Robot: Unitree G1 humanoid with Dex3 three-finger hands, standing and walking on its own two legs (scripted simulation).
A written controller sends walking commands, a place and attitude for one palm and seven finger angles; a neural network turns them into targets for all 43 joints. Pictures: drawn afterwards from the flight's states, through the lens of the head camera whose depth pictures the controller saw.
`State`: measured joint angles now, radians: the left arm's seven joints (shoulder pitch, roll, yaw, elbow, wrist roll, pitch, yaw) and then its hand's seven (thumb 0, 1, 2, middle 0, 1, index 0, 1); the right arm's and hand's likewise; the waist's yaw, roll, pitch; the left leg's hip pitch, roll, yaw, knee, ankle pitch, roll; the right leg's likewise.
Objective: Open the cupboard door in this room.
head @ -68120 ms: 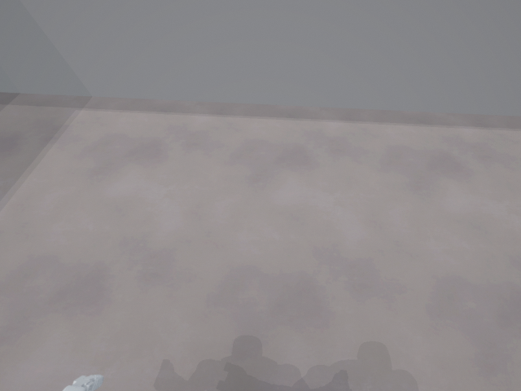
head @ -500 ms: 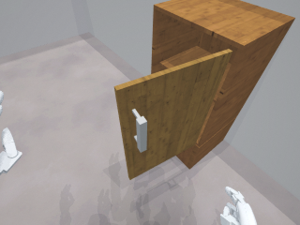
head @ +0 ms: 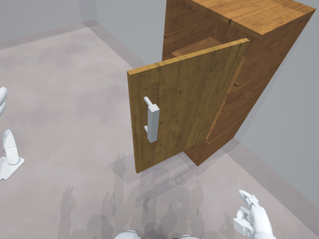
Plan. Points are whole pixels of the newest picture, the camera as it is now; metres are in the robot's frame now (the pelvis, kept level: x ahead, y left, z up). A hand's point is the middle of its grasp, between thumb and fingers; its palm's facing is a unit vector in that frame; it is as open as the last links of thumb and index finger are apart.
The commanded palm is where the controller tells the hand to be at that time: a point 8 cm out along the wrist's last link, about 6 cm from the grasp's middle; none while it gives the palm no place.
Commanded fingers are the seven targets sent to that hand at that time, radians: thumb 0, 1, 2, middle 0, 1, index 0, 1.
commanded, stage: step back with the hand held close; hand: left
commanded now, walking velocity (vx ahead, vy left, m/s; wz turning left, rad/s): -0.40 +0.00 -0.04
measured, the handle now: (149, 120) +0.45 +0.05 +0.00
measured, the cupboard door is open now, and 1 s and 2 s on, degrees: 81 81 81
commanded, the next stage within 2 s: stop stepping back and stand still in 0.28 s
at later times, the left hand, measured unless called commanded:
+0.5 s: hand (17, 222) +0.12 +0.21 +0.18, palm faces +0.26 -0.83 -0.49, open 7.4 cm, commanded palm +0.05 +0.27 +0.19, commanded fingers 0.00 0.90 0.90 -0.20 -0.30 -0.20 -0.30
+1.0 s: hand out of the picture +0.09 +0.25 +0.19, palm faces +0.36 -0.78 -0.52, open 7.4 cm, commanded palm +0.05 +0.29 +0.19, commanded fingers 0.00 0.90 0.90 -0.20 -0.30 -0.20 -0.30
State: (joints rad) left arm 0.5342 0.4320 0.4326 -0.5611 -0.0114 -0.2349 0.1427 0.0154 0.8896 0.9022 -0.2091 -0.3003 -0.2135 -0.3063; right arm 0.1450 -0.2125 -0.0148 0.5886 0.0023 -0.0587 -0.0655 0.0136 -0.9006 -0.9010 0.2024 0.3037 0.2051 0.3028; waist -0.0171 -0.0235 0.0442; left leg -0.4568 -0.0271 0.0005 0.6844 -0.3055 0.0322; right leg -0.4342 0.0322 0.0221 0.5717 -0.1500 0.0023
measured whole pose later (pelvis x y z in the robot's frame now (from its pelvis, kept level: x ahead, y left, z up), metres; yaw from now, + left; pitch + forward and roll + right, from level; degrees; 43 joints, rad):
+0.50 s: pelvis -0.11 -0.02 +0.00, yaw -4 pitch +2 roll -3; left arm 0.54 0.49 0.44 -0.61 -0.06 -0.25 0.12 0.02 0.89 0.90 -0.21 -0.30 -0.21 -0.31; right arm 0.11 -0.15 0.04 0.64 0.00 -0.10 -0.05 0.01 -0.90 -0.90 0.20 0.30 0.21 0.30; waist -0.02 -0.02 0.03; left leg -0.54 0.06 0.01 0.50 0.00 0.01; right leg -0.07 0.06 0.03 0.48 -0.45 -0.01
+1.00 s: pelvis -0.11 +0.00 +0.01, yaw -4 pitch +1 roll -1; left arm 0.66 0.47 0.46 -0.55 -0.05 -0.25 0.13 0.01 0.89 0.90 -0.21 -0.30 -0.21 -0.31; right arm 0.26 -0.17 0.03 0.66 -0.01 -0.13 -0.07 0.01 -0.90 -0.90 0.20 0.30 0.21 0.30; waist 0.01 -0.01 -0.05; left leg -0.42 0.00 0.01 0.60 -0.14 0.00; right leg -0.06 0.06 0.06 0.48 -0.42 -0.03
